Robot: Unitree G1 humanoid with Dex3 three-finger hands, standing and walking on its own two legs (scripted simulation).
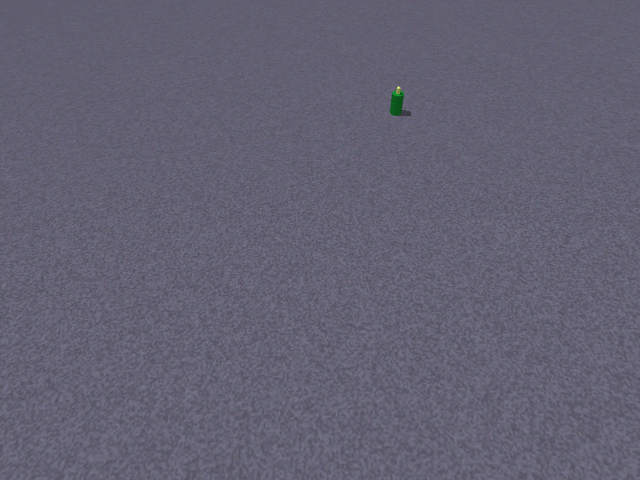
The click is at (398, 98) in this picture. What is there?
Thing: necked bottle
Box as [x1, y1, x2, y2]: [390, 86, 403, 115]
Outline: 399,86 395,91 392,92 390,113 394,115 399,114 401,111 403,92 400,90
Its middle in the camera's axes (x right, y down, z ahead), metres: +0.45 -0.77 +2.23
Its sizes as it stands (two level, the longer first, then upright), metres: 0.066 0.066 0.162
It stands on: the floor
